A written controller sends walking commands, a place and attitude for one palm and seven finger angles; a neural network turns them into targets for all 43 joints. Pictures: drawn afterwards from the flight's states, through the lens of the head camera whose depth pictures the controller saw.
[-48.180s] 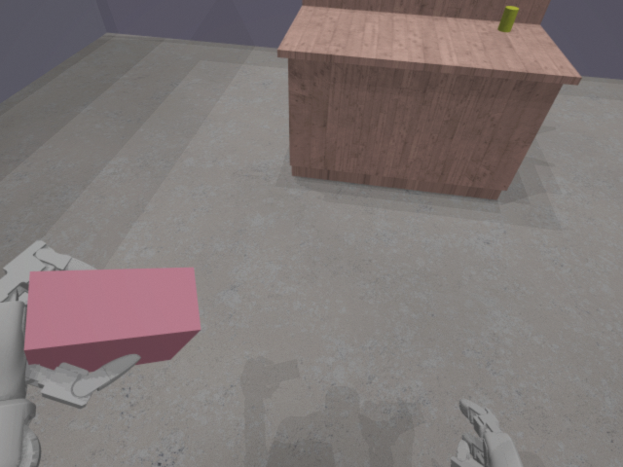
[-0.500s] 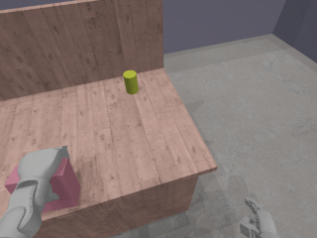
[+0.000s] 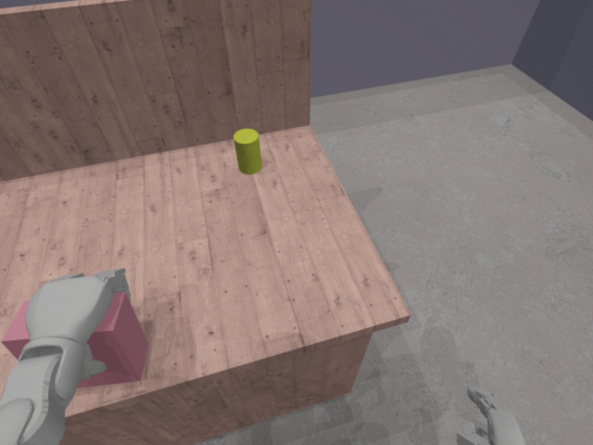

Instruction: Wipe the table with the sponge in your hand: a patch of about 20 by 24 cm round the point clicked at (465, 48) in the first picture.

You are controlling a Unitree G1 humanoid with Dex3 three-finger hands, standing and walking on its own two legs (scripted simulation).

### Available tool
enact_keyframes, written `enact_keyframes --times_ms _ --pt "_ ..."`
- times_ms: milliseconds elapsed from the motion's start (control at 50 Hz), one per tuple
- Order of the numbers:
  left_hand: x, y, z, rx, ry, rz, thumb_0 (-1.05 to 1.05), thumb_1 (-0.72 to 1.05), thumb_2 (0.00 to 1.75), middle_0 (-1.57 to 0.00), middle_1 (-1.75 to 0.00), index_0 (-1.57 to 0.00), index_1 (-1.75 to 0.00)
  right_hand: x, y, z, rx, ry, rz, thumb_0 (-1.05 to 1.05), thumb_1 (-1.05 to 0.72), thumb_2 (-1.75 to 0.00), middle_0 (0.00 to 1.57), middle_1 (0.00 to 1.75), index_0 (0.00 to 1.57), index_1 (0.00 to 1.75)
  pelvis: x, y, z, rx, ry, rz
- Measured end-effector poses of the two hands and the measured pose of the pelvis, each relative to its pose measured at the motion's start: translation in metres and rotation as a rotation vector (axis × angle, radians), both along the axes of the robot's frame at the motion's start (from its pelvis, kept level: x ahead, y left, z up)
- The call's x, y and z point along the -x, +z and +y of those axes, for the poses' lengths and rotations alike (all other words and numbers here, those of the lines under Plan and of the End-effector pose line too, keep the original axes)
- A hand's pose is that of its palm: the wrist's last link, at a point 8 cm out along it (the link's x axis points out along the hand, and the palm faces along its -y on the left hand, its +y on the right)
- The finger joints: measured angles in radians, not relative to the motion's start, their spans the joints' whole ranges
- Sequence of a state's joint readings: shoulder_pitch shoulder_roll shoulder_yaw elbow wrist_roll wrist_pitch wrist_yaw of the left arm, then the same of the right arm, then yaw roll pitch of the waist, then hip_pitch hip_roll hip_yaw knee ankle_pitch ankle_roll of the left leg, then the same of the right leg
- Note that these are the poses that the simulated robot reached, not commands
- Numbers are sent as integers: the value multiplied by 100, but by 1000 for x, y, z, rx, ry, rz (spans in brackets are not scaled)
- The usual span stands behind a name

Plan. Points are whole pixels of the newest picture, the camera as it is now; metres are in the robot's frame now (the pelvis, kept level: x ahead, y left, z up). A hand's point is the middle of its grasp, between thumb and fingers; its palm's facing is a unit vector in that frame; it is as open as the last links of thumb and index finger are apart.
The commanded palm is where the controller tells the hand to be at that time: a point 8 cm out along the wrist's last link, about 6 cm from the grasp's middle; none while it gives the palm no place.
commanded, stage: lower the sponge onto the table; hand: left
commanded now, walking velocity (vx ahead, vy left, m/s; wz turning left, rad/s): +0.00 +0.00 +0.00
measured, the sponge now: (90, 351) +0.20 +0.35 -0.04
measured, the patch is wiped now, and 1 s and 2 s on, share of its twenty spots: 0.00 0.00 0.30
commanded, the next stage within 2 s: wipe forward along the first lane in 1.06 s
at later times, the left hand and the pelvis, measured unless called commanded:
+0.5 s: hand (89, 321) +0.22 +0.33 +0.02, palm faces -0.09 -0.03 -1.00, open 10.4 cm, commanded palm +0.21 +0.34 +0.08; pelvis +0.00 +0.00 +0.00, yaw +0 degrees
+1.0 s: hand (101, 326) +0.22 +0.32 +0.01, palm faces -0.09 -0.04 -0.99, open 10.4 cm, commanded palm +0.21 +0.33 +0.06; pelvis -0.01 -0.01 +0.00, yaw -1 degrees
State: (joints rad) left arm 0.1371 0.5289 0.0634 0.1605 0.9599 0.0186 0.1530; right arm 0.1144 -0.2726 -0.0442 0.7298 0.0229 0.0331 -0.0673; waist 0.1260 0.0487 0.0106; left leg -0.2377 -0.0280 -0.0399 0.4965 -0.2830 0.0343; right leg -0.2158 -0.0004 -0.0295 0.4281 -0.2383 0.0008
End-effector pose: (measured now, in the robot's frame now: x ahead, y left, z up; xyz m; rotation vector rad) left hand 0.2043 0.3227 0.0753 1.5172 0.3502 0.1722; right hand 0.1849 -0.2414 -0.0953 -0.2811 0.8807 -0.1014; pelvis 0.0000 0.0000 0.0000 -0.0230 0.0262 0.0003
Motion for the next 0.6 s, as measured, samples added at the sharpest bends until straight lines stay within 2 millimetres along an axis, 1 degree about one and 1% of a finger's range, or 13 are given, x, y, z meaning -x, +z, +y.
enact_keyframes --times_ms 40,100,180,240,300,360,400,460,560,600 --pt "-4 9 2 -29 -1 -61 0 -53 103 -70 -132 -73 -131 -3 0 3 -13 -3 -4 1 -91 -90 20 30 20 30 1 0 0 1 -1 2" --pt "-12 19 14 -48 78 -112 0 -53 103 -70 -132 -72 -131 -8 -1 10 -47 -15 -12 1 -91 -90 20 30 20 30 2 0 -1 0 -3 7" --pt "-18 21 28 -37 201 -75 0 -53 103 -69 -133 -72 -132 -11 0 16 -89 -21 -28 1 -91 -90 20 30 20 30 2 1 0 -4 -6 10" --pt "-16 15 25 -19 212 -2 0 -53 103 -69 -133 -72 -132 -13 1 18 -103 -15 -43 1 -91 -90 20 30 20 30 0 2 1 -5 -5 8" --pt "-13 6 14 10 163 52 0 -53 103 -69 -133 -72 -132 -13 2 17 -94 -4 -49 1 -91 -90 20 30 20 30 -1 2 2 -5 -2 3" --pt "-10 -1 2 28 94 60 0 -53 103 -69 -133 -72 -132 -11 3 14 -75 5 -40 1 -91 -90 20 30 20 30 -1 2 1 -5 -5 0" --pt "-7 -3 -2 21 59 43 0 -53 103 -69 -133 -72 -131 -9 3 12 -63 6 -29 1 -91 -90 20 30 20 30 -1 1 0 -5 -7 0" --pt "-5 -2 0 -8 51 9 0 -53 103 -70 -133 -72 -131 -4 2 8 -51 2 -7 1 -91 -90 20 30 20 30 0 1 -2 -4 -10 0" --pt "-4 2 12 -40 119 -25 0 -53 103 -70 -133 -72 -131 1 -3 3 -52 -17 12 1 -91 -90 20 30 20 30 3 1 -4 -3 -9 7" --pt "-4 2 14 -40 142 -20 0 -53 103 -70 -133 -72 -131 2 -4 2 -58 -25 9 1 -91 -90 20 30 20 30 3 0 -4 -3 -8 10"
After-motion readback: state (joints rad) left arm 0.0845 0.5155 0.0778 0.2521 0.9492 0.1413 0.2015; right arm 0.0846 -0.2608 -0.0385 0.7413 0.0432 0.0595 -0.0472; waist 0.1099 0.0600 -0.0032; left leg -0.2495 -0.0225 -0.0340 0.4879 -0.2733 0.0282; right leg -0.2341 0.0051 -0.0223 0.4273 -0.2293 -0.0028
